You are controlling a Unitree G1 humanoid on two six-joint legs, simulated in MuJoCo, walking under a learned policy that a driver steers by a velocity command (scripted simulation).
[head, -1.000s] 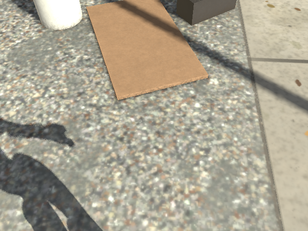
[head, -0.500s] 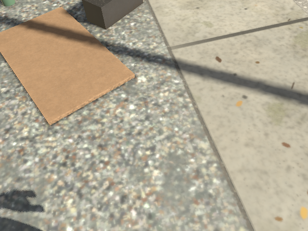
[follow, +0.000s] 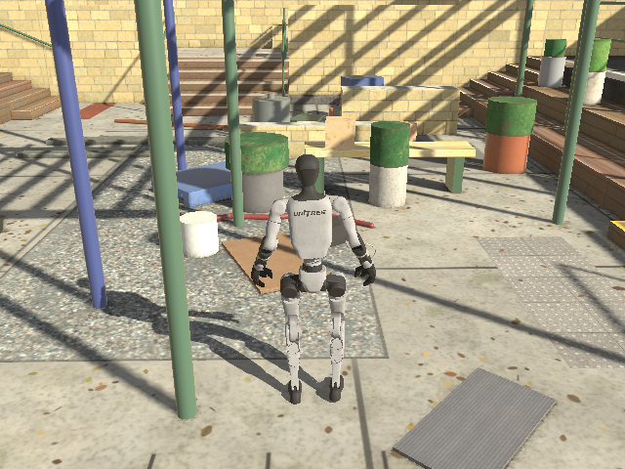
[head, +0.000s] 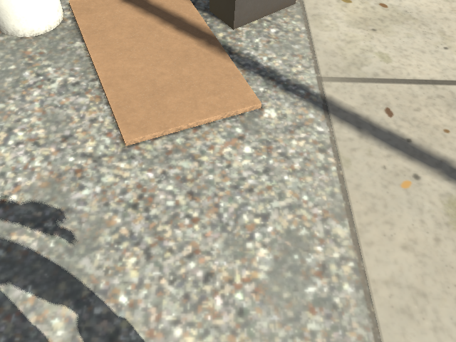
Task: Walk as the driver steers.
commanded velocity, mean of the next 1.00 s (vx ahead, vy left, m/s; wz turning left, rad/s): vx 0.27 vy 0.00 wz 0.09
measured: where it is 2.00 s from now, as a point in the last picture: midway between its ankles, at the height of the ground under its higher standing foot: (235, 247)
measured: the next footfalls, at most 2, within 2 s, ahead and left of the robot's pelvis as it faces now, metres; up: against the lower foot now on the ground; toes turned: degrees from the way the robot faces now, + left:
right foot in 0.48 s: +0.11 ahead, -0.12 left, +0.00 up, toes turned +16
left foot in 0.88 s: +0.32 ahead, +0.19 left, +0.00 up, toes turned +4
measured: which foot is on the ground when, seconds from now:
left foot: down 0.00-0.50, up 0.52-0.86, down 0.88-1.00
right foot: up 0.00-0.46, down 0.48-0.90, up 0.92-1.00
